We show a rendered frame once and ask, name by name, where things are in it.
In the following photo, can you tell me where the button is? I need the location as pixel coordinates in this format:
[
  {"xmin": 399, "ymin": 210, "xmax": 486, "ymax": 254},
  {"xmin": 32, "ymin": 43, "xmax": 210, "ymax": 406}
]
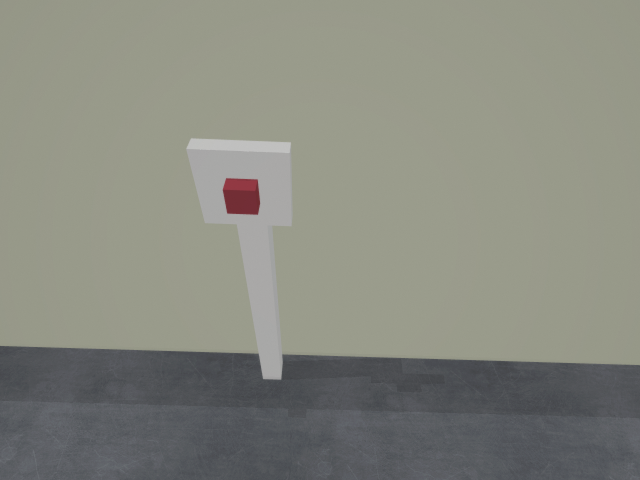
[{"xmin": 223, "ymin": 178, "xmax": 260, "ymax": 215}]

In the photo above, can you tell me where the panel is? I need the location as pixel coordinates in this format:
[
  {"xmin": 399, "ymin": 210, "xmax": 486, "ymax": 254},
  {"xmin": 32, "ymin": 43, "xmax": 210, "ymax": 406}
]
[{"xmin": 186, "ymin": 138, "xmax": 293, "ymax": 380}]

